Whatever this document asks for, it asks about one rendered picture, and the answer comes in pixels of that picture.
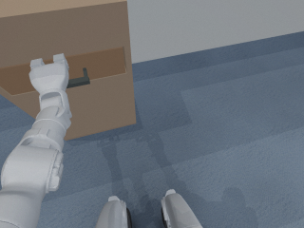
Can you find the drawer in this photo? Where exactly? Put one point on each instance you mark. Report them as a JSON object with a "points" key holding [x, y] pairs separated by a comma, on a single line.
{"points": [[99, 64]]}

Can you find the cabinet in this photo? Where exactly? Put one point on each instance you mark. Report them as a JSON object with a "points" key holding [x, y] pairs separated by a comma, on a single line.
{"points": [[35, 29]]}

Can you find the robot left upper arm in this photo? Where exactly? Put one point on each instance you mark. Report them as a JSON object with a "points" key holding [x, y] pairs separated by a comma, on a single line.
{"points": [[31, 173]]}

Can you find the robot right shin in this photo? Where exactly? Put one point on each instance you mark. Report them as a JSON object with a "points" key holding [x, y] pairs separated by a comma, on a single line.
{"points": [[171, 191]]}

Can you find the handle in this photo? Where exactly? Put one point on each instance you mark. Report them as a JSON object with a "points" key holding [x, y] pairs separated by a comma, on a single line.
{"points": [[81, 81]]}

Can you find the robot right thigh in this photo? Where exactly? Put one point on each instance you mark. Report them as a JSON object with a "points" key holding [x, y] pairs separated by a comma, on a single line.
{"points": [[178, 213]]}

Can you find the left robot forearm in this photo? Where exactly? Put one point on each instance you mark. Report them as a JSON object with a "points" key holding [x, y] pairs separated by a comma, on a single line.
{"points": [[50, 126]]}

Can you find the left robot hand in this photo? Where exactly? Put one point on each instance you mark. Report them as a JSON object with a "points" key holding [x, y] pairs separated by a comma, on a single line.
{"points": [[50, 76]]}

